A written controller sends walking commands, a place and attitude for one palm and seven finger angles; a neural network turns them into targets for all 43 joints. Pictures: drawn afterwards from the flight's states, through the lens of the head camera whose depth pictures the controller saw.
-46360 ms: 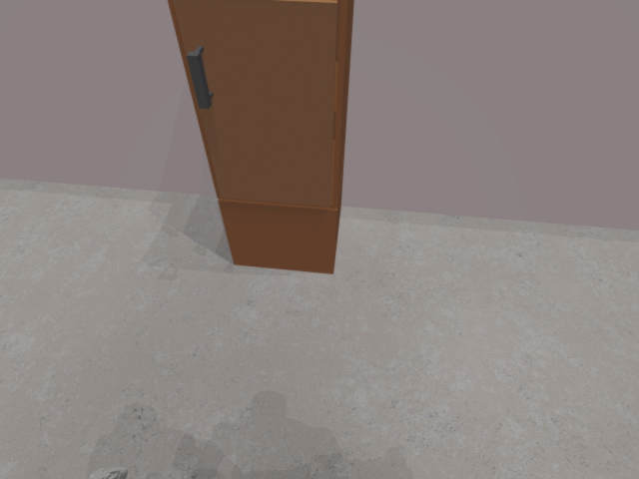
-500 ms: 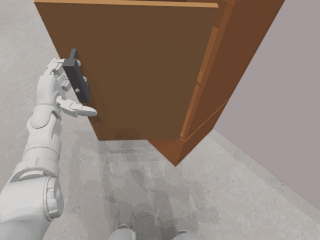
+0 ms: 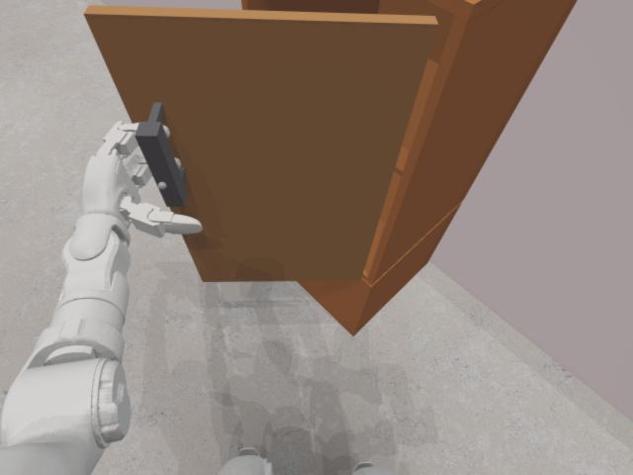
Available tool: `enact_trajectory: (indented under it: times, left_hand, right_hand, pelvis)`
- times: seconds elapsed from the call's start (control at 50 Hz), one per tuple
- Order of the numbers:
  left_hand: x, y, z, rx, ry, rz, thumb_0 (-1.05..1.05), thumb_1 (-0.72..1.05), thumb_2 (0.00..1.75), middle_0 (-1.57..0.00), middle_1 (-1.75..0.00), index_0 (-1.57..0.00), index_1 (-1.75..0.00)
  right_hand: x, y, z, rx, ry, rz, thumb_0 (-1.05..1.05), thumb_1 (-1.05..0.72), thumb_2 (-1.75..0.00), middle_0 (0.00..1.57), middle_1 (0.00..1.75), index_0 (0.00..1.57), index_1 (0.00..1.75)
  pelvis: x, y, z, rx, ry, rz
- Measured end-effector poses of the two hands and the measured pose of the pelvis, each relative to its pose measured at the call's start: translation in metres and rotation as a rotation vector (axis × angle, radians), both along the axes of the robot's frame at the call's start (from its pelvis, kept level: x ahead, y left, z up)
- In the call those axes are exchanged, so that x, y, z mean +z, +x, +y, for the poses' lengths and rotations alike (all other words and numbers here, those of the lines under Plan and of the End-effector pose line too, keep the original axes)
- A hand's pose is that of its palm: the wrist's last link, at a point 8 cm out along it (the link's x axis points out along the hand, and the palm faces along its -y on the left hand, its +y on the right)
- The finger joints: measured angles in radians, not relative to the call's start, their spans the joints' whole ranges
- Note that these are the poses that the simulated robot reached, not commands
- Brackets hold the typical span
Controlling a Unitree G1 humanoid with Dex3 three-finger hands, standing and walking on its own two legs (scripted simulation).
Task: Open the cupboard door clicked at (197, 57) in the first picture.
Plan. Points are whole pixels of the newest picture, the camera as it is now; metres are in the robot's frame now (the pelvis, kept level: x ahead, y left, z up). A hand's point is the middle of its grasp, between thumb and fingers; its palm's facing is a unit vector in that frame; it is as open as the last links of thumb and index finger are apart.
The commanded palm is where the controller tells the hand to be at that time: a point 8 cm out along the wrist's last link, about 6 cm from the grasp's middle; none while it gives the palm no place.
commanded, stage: close the thumb around the handle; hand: left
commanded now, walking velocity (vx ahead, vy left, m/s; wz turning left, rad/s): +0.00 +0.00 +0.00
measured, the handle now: (167, 156) +0.51 +0.19 +0.09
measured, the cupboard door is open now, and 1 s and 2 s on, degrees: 48 53 90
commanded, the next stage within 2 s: pull the door open along its arc in 0.58 s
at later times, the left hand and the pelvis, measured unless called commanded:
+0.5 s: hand (168, 187) +0.45 +0.18 +0.09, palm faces +0.02 -1.00 +0.00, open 6.8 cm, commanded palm +0.42 +0.23 +0.09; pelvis +0.00 +0.00 +0.00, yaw +0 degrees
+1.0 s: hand (174, 206) +0.42 +0.17 +0.09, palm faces +0.02 -1.00 +0.02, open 6.6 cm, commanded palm +0.36 +0.21 +0.09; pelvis +0.00 +0.00 +0.01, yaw -1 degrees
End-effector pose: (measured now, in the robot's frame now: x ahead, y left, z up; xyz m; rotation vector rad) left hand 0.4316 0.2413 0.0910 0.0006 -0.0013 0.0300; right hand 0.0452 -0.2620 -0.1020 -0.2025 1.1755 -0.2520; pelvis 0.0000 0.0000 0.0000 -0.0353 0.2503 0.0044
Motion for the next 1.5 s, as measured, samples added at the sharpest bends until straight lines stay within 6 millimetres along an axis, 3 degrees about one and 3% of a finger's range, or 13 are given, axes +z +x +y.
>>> enact_trajectory:
  times: [0.14, 0.42, 0.78, 0.92, 1.08, 1.24, 1.34, 1.42, 1.5]
  left_hand:
    - [-0.001, 0.001, -0.003, -0.001, 0.001, 0.014, -0.01, -0.20, 0.43, -0.33, -1.23, -0.32, -1.23]
    - [0.001, -0.002, -0.005, 0.002, 0.005, 0.001, 0.00, 0.53, 0.74, -0.38, -1.31, -0.37, -1.31]
    - [0.001, -0.005, -0.012, 0.002, -0.004, -0.002, 0.00, 0.60, 0.79, -0.31, -1.32, -0.30, -1.32]
    - [0.000, -0.016, -0.016, -0.001, -0.013, -0.016, 0.01, 0.63, 0.79, -0.30, -1.32, -0.28, -1.33]
    - [-0.002, -0.060, -0.029, -0.026, -0.024, -0.040, 0.01, 0.66, 0.76, -0.28, -1.31, -0.24, -1.31]
    - [-0.001, -0.127, -0.067, 0.190, -0.095, -0.032, 0.02, 0.64, 0.74, -0.29, -1.28, -0.29, -1.27]
    - [0.002, -0.154, -0.090, 0.319, -0.084, 0.000, 0.02, 0.62, 0.75, -0.30, -1.25, -0.31, -1.28]
    - [0.005, -0.168, -0.104, 0.390, -0.058, 0.025, 0.02, 0.62, 0.76, -0.31, -1.23, -0.31, -1.29]
    - [0.006, -0.180, -0.115, 0.404, -0.041, 0.038, 0.02, 0.62, 0.75, -0.30, -1.24, -0.30, -1.30]
  right_hand:
    - [0.000, -0.001, 0.001, -0.003, 0.003, -0.005, 0.01, -0.90, -0.90, 0.20, 0.30, 0.20, 0.30]
    - [-0.001, -0.013, 0.003, -0.015, 0.010, 0.015, 0.01, -0.90, -0.90, 0.20, 0.30, 0.20, 0.30]
    - [0.000, -0.016, 0.001, -0.019, 0.004, -0.005, 0.01, -0.90, -0.90, 0.20, 0.30, 0.20, 0.30]
    - [0.002, -0.009, 0.004, -0.024, 0.026, -0.023, 0.01, -0.90, -0.90, 0.20, 0.30, 0.20, 0.30]
    - [0.013, 0.031, 0.012, 0.000, 0.063, -0.143, 0.01, -0.90, -0.90, 0.20, 0.30, 0.20, 0.30]
    - [0.028, 0.108, 0.031, 0.136, 0.101, -0.323, 0.01, -0.91, -0.90, 0.20, 0.30, 0.20, 0.30]
    - [0.041, 0.150, 0.045, 0.220, 0.121, -0.402, 0.01, -0.90, -0.90, 0.20, 0.30, 0.20, 0.30]
    - [0.049, 0.170, 0.051, 0.259, 0.134, -0.435, 0.01, -0.90, -0.90, 0.20, 0.30, 0.20, 0.30]
    - [0.052, 0.177, 0.049, 0.269, 0.143, -0.443, 0.01, -0.90, -0.90, 0.20, 0.30, 0.20, 0.30]
  pelvis:
    - [0.000, -0.001, 0.000, -0.002, 0.001, -0.003]
    - [0.000, -0.003, 0.001, -0.006, 0.002, -0.007]
    - [0.000, -0.007, 0.000, -0.009, 0.003, -0.012]
    - [0.003, -0.003, 0.001, -0.019, 0.006, -0.017]
    - [0.009, 0.010, 0.004, -0.029, 0.013, -0.045]
    - [0.011, 0.017, 0.002, -0.021, 0.024, -0.085]
    - [0.011, 0.019, -0.005, 0.000, 0.029, -0.110]
    - [0.012, 0.021, -0.012, 0.017, 0.033, -0.127]
    - [0.013, 0.024, -0.020, 0.028, 0.038, -0.143]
